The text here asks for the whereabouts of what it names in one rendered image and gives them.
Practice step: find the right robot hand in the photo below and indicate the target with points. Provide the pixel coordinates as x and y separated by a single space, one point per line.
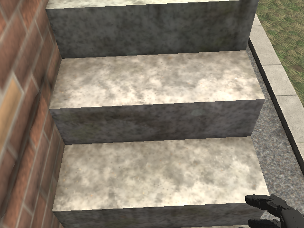
289 217

